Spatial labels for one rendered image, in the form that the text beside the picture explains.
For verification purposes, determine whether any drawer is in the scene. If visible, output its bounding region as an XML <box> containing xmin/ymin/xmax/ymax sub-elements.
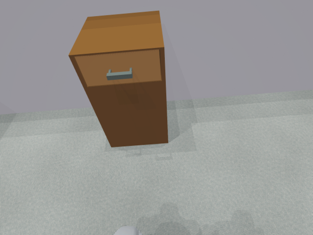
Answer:
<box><xmin>75</xmin><ymin>49</ymin><xmax>161</xmax><ymax>86</ymax></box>

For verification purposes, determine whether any handle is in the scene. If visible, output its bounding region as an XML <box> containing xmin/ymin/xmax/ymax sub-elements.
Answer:
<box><xmin>106</xmin><ymin>68</ymin><xmax>133</xmax><ymax>80</ymax></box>

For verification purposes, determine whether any cabinet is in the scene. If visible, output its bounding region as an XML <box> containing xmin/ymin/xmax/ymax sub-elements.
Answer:
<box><xmin>68</xmin><ymin>11</ymin><xmax>168</xmax><ymax>147</ymax></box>

